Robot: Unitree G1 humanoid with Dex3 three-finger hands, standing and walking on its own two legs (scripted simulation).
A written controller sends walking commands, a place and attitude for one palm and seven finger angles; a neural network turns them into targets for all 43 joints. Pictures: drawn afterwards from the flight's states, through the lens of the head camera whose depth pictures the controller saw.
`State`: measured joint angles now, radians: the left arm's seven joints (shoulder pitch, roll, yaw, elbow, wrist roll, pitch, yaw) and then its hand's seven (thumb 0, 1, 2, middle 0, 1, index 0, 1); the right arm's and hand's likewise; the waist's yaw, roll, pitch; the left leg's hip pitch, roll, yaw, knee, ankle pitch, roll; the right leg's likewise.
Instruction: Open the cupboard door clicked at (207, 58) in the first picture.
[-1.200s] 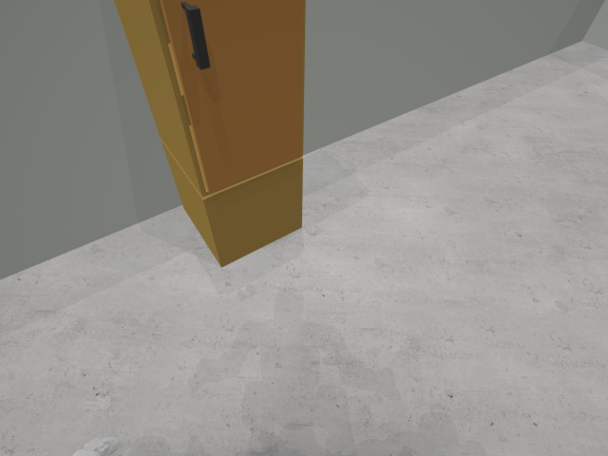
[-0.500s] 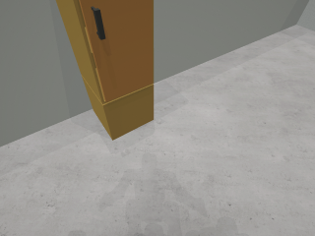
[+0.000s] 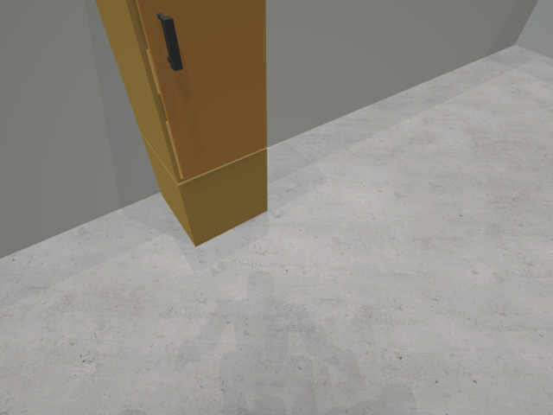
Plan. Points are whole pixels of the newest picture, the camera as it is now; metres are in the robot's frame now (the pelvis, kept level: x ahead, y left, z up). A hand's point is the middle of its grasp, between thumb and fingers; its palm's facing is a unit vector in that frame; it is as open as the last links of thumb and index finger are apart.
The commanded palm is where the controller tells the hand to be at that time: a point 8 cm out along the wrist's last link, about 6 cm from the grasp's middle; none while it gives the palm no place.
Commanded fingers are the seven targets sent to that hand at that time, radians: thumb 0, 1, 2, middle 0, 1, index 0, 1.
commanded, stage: look at it before walking up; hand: left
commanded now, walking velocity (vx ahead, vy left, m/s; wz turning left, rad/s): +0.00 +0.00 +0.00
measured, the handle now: (168, 41) +0.92 +0.33 +0.13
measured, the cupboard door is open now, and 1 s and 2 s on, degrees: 0 0 0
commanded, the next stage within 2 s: walk to a spot facing it in 0.24 s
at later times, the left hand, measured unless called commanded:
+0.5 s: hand out of the picture +0.07 +0.25 -0.16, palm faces -0.04 -0.94 -0.34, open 7.4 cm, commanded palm none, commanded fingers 0.00 0.90 0.90 -0.20 -0.30 -0.20 -0.30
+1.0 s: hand out of the picture +0.06 +0.18 -0.17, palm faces -0.22 -0.95 -0.21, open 7.4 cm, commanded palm none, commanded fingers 0.00 0.90 0.90 -0.20 -0.30 -0.20 -0.30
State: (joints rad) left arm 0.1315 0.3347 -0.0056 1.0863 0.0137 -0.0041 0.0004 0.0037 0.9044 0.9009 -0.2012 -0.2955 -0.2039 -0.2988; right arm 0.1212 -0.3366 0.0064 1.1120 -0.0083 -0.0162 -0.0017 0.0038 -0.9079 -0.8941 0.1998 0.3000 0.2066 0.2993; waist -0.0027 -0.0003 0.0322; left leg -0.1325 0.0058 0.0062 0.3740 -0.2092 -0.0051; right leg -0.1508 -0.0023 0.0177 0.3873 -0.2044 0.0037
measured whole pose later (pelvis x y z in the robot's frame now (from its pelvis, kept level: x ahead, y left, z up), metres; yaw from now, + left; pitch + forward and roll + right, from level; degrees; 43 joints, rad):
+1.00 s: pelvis -0.01 +0.00 +0.00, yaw -17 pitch +2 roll +0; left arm 0.31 0.19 0.05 0.95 0.03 0.02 -0.01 0.00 0.90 0.90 -0.20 -0.30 -0.21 -0.30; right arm 0.18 -0.23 -0.06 0.96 -0.02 0.03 0.00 0.01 -0.91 -0.89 0.20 0.30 0.20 0.30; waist 0.04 -0.01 0.03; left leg -0.41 0.05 0.03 0.91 -0.40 -0.05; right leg -0.29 0.07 0.10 0.44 -0.18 -0.05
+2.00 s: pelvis +0.31 -0.14 -0.02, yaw -49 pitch +0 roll -2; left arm 0.30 0.23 0.08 0.99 0.02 -0.02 -0.01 0.00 0.92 0.90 -0.20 -0.30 -0.20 -0.30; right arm 0.17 -0.16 -0.03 0.91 -0.03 -0.07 0.01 0.00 -0.91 -0.89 0.20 0.30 0.20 0.30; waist 0.03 -0.02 0.01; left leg -0.40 0.10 0.11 0.62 -0.21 -0.02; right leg -0.21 0.05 0.02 0.61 -0.39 -0.03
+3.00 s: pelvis +0.48 -0.35 -0.01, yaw -58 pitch +1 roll -2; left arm 0.17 0.20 0.08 0.96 0.02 0.05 0.02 0.00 0.91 0.90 -0.20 -0.30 -0.20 -0.30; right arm 0.28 -0.14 -0.03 0.97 -0.03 0.00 -0.01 0.00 -0.92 -0.89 0.20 0.30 0.20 0.30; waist -0.03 -0.03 0.05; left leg -0.34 0.01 0.09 0.58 -0.25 0.07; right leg -0.47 -0.06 -0.07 1.09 -0.43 0.05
